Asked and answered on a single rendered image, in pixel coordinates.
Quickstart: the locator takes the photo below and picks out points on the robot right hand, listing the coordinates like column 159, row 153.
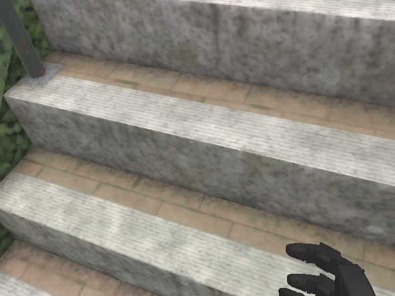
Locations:
column 350, row 279

